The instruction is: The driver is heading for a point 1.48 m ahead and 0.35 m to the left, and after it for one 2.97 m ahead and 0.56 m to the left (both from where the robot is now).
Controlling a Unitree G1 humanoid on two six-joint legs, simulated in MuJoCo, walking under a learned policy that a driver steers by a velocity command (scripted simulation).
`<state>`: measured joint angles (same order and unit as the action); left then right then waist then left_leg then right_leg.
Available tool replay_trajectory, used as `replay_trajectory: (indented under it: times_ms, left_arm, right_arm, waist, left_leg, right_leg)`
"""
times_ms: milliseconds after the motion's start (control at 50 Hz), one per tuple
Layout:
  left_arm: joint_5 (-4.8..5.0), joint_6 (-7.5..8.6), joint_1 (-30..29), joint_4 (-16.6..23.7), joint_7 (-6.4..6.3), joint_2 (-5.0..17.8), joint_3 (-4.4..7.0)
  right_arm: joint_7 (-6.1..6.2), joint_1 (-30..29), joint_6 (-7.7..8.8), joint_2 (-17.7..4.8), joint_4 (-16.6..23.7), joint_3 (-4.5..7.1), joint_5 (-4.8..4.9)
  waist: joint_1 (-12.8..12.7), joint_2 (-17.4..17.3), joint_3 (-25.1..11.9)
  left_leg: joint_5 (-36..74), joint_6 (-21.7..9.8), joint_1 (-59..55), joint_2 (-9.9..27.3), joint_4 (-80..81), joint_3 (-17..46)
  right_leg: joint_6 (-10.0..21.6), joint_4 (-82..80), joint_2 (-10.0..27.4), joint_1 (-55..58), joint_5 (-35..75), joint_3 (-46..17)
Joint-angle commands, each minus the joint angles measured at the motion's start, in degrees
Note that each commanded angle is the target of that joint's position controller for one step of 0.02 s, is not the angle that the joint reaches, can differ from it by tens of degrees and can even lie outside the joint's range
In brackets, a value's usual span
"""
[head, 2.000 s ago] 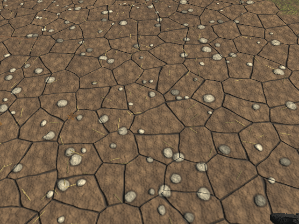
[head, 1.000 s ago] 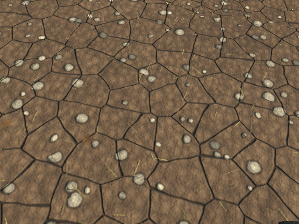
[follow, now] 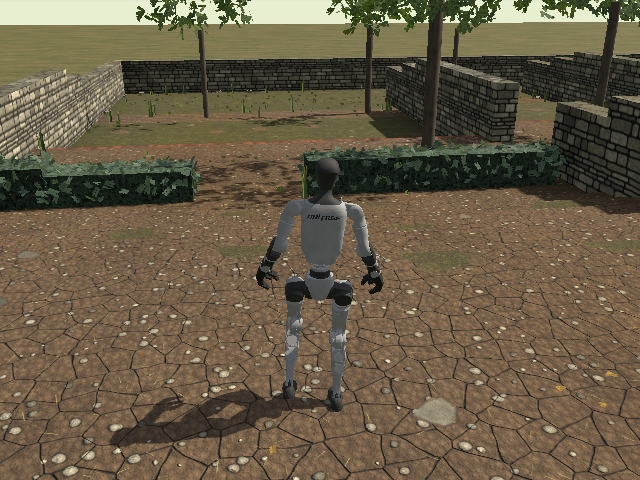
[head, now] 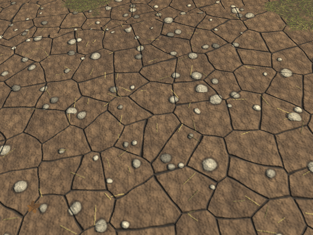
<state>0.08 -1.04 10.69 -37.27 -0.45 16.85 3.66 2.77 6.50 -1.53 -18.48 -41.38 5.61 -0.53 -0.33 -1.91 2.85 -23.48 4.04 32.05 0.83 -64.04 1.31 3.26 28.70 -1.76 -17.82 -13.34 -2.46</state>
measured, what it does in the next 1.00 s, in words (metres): steps on the spot, turning left: left foot, then left foot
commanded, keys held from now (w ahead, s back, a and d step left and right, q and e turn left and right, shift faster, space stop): q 0.74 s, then w+q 0.20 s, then no key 0.02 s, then e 0.04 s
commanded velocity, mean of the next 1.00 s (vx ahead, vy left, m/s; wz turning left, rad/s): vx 0.05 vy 0.00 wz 0.33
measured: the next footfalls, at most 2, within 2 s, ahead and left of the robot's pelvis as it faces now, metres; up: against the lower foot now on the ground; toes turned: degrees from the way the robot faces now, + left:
left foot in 0.24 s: +0.06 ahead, +0.15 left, +0.00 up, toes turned +0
left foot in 0.72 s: +0.03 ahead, +0.17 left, +0.00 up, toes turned +18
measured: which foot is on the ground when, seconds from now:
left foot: up 0.00-0.22, down 0.24-0.44, up 0.46-0.70, down 0.72-1.00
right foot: down 0.00-0.72, up 0.74-1.00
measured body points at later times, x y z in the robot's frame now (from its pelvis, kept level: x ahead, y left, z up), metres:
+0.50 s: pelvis +0.01 +0.01 -0.01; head +0.04 +0.02 +0.43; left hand +0.12 +0.31 -0.12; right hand +0.20 -0.26 -0.11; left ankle +0.01 +0.14 -0.72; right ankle +0.01 -0.09 -0.74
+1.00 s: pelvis +0.04 +0.08 +0.01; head +0.05 +0.12 +0.46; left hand +0.09 +0.41 -0.09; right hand +0.24 -0.14 -0.08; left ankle -0.01 +0.16 -0.74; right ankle +0.16 -0.05 -0.68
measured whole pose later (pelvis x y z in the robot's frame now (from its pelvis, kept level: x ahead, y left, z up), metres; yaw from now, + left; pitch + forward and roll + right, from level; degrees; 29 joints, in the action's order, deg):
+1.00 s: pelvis +0.04 +0.08 +0.01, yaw +24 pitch +3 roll -2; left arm -0.2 2.9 7.0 -39.8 -0.2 18.3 5.4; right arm 1.1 17.6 1.0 -15.6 -37.7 3.2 0.3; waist 1.7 1.5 0.2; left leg -12.0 -3.7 11.6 -2.7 -21.1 5.7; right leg -3.0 46.7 1.6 -31.0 -11.1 -3.3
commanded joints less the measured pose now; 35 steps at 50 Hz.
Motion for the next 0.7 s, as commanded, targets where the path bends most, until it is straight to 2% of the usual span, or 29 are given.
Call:
replay_trajectory:
  times_ms: [20, 60, 100, 140, 160, 200, 220, 240, 260, 280, 300, 320, 360, 400, 420, 440, 460, 480, 500, 520, 540, 580, 620, 660, 700]
  left_arm:
    - [-0.05, 1.04, -3.2, 4.7, -1.12, 8.1, 2.01]
    - [-0.34, 1.09, -3.1, 4.1, -1.34, 6.3, 1.26]
    - [-1.11, 1.16, -3.5, 3.1, -1.15, 4.7, 0.48]
    - [-1.83, 1.31, -2.9, 1.6, -0.5, 4.2, -0.01]
    - [-1.99, 1.36, -2.8, 1.0, -0.16, 4.7, -0.05]
    - [-1.41, 1.35, -4.3, 0.2, 0.09, 5.7, 0.0]
    - [-0.99, 1.39, -3.1, -0.6, 0.0, 6.1, 0.12]
    - [-1.14, 1.64, -1.7, -1.0, -0.28, 6.3, 0.25]
    - [-1.91, 1.94, 0.6, -0.8, -0.48, 6.9, 0.6]
    - [-1.94, 2.04, 0.0, -0.2, -0.79, 6.5, 0.73]
    - [-1.8, 1.83, -2.3, 0.0, -1.22, 6.6, 0.92]
    - [-1.47, 1.42, -3.1, 0.4, -1.57, 5.7, 1.1]
    - [-1.17, 0.33, -2.5, 0.8, -1.8, 4.3, 1.37]
    - [-1.16, 0.03, -1.6, 1.1, -1.57, 3.9, 1.87]
    - [-1.19, 0.03, -0.8, 1.2, -1.43, 4.4, 2.26]
    - [-1.22, 0.05, 0.5, 1.0, -1.37, 5.4, 2.73]
    - [-1.23, 0.18, 1.2, 0.9, -1.34, 7.1, 3.24]
    - [-1.29, 0.63, 0.2, 1.5, -1.53, 7.2, 3.16]
    - [-1.45, 1.24, 0.6, 2.0, -1.74, 6.7, 2.78]
    - [-1.36, 1.64, -0.8, 2.3, -1.89, 6.8, 2.74]
    - [-0.87, 1.86, -2.8, 2.4, -1.9, 7.7, 3.03]
    - [-0.62, 1.61, -4.0, 2.1, -2.03, 9.0, 3.54]
    - [-0.44, 0.88, -3.5, 1.9, -1.97, 9.4, 3.81]
    - [0.4, 0.58, -1.9, 1.2, -1.72, 10.1, 4.07]
    - [1.75, 0.62, -1.8, 0.7, -1.27, 9.8, 4.03]
  right_arm:
    - [-0.05, 1.5, 0.85, -3.9, 2.6, 0.89, 0.42]
    - [-0.41, 0.9, 0.68, -2.2, 2.2, 0.01, 0.51]
    - [-1.01, 0.4, 0.58, -0.9, 1.9, -0.76, 0.52]
    - [-1.59, 0.1, 0.61, -1.4, 1.7, -0.97, 0.7]
    - [-1.75, 0.1, 0.66, -2.1, 1.7, -0.89, 0.89]
    - [-1.91, 1.0, 0.98, -3.0, 1.6, -0.82, 1.03]
    - [-1.95, 1.0, 1.23, -3.8, 1.8, -0.83, 0.64]
    - [-1.81, 1.0, 1.45, -5.8, 2.4, -0.58, 0.21]
    - [-1.57, 0.8, 1.54, -9.2, 3.0, 0.08, 0.33]
    - [-1.73, 1.0, 1.43, -9.9, 2.2, 0.67, 1.41]
    - [-1.93, 1.1, 1.42, -8.2, 2.5, 0.54, 1.75]
    - [-1.84, 1.1, 1.45, -7.1, 2.7, 0.3, 1.49]
    - [-1.7, 0.8, 1.55, -6.7, 3.6, 0.28, 1.29]
    - [-1.49, 0.9, 1.4, -6.4, 4.6, 0.28, 1.33]
    - [-1.42, 0.6, 1.22, -6.0, 5.3, 0.21, 1.47]
    - [-1.36, 0.4, 0.98, -5.1, 5.9, 0.03, 1.6]
    - [-1.47, 1.3, 0.62, -4.3, 6.4, -0.13, 1.5]
    - [-1.7, 1.7, 0.31, -4.3, 6.9, 0.02, 0.99]
    - [-2.01, 0.7, -0.01, -5.6, 7.5, 0.65, 0.99]
    - [-2.19, 0.9, -0.48, -5.6, 7.4, 1.03, 1.54]
    - [-2.32, 1.1, -0.92, -4.4, 7.4, 0.67, 1.81]
    - [-2.72, 0.1, -1.28, -2.5, 7.7, -0.15, 1.74]
    - [-3.63, -0.4, -1.28, -1.8, 8.7, -0.52, 2.07]
    - [-4.32, 0.1, -1.54, -2.8, 9.4, -0.05, 2.31]
    - [-4.41, 3.6, -2.02, -3.4, 8.7, 0.69, 2.09]
  waist:
    - [1.2, 8.0, -9.9]
    - [0.5, 8.3, -10.0]
    - [-0.1, 9.6, -9.3]
    - [-1.1, 10.4, -7.5]
    - [-1.3, 10.2, -6.3]
    - [0.2, 9.1, -3.9]
    - [0.6, 7.6, -3.1]
    - [0.0, 5.3, -3.9]
    - [-2.5, 0.1, -5.1]
    - [-2.8, -5.1, -5.8]
    - [-1.3, -5.8, -5.5]
    - [-1.3, -6.8, -5.8]
    - [-1.3, -7.4, -5.7]
    - [-1.3, -5.3, -6.4]
    - [-1.4, -2.4, -6.4]
    - [-1.5, 2.2, -6.3]
    - [-1.0, 8.5, -6.1]
    - [-0.8, 13.1, -6.6]
    - [-1.4, 10.0, -6.3]
    - [-0.4, 6.2, -5.6]
    - [0.5, 5.3, -4.4]
    - [-0.2, 7.1, -4.3]
    - [-1.0, 9.7, -5.8]
    - [-1.1, 10.6, -7.4]
    - [1.1, 9.9, -8.4]
  left_leg:
    - [4.7, 0.8, 3.2, 0.5, 2.1, 2.4]
    - [6.3, 1.2, -0.3, 1.7, 9.5, 2.2]
    - [6.7, 1.1, -6.8, 2.8, 16.8, 1.7]
    - [5.4, 0.7, -12.2, 2.9, 22.3, 0.5]
    - [4.9, 0.3, -13.8, 2.5, 24.5, -0.1]
    - [9.0, -1.1, -16.8, 1.6, 32.9, -1.2]
    - [15.0, -2.0, -18.3, 1.6, 38.1, -0.8]
    - [23.8, -2.9, -19.9, 3.5, 38.2, 2.1]
    - [34.7, -4.5, -20.9, 6.1, 35.5, 5.2]
    - [31.2, -7.2, -18.3, 6.2, 35.4, 7.5]
    - [27.2, -8.4, -15.7, 6.5, 37.2, 9.6]
    - [25.2, -9.1, -14.6, 7.4, 38.2, 11.9]
    - [22.8, -10.0, -12.9, 7.6, 38.1, 14.5]
    - [20.6, -9.5, -10.6, 6.2, 35.8, 14.3]
    - [18.9, -8.2, -8.4, 4.4, 32.9, 12.3]
    - [15.9, -6.1, -5.2, 1.7, 27.8, 8.6]
    - [11.0, -4.0, -2.2, -1.1, 21.2, 3.6]
    - [-6.4, -2.5, 0.6, -0.7, 11.4, 0.9]
    - [-12.1, -1.9, 3.7, 1.3, 1.6, 2.3]
    - [-11.8, -1.4, 5.0, 2.4, -2.1, 3.2]
    - [-8.8, -1.2, 5.2, 3.8, 0.4, 3.3]
    - [-3.7, -0.6, 1.0, 4.0, 6.7, 0.2]
    - [-1.6, -0.9, -5.1, 2.3, 14.0, -3.3]
    - [1.3, -1.8, -8.8, 0.8, 21.4, -5.4]
    - [10.0, -4.2, -17.1, -1.8, 33.2, -7.7]
  right_leg:
    - [9.6, -8.2, 13.3, 11.8, 23.7, -13.6]
    - [9.0, -8.2, 12.6, 11.7, 21.2, -11.7]
    - [8.9, -8.8, 12.0, 8.6, 16.8, -10.1]
    - [9.2, -9.8, 12.1, 5.6, 11.6, -9.9]
    - [9.3, -10.1, 12.5, 4.6, 9.0, -10.5]
    - [8.2, -8.8, 12.1, 3.5, 6.1, -10.7]
    - [6.6, -7.8, 11.3, 3.8, 6.2, -10.2]
    - [4.4, -5.8, 9.8, 4.3, 5.3, -9.3]
    - [2.3, -2.7, 6.2, 3.8, 2.6, -6.5]
    - [0.2, -1.1, 2.5, 4.6, 2.1, -1.5]
    - [-1.1, 1.8, 1.2, 6.0, 1.6, 1.3]
    - [-1.6, 3.6, 0.8, 6.1, 1.2, 2.6]
    - [-1.0, 4.8, 0.9, 5.9, 0.5, 2.8]
    - [0.3, 3.4, 2.3, 7.3, 0.5, 1.9]
    - [1.4, 1.0, 4.4, 8.4, 1.1, 0.5]
    - [3.5, -2.5, 8.4, 10.1, 3.1, -3.2]
    - [7.6, -6.7, 15.7, 11.3, 8.4, -10.1]
    - [12.6, -8.6, 23.2, 11.8, 16.5, -15.9]
    - [15.7, -9.2, 26.9, 12.1, 23.4, -18.2]
    - [15.5, -8.9, 26.6, 12.0, 25.4, -15.7]
    - [13.2, -9.0, 24.2, 11.6, 24.0, -11.2]
    - [10.3, -8.3, 19.9, 10.1, 24.6, -3.2]
    - [9.0, -7.0, 17.9, 9.4, 25.7, 2.1]
    - [7.9, -4.7, 18.8, 11.4, 25.1, 3.4]
    - [4.5, 1.0, 18.2, 9.2, 20.4, 6.4]
Velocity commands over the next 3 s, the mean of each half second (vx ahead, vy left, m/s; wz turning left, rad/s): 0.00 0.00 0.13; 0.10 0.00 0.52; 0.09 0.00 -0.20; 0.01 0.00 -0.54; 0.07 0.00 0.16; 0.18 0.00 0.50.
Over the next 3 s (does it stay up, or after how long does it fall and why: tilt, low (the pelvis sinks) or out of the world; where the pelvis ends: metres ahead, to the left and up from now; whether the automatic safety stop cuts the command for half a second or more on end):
stays up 0.30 0.17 -0.02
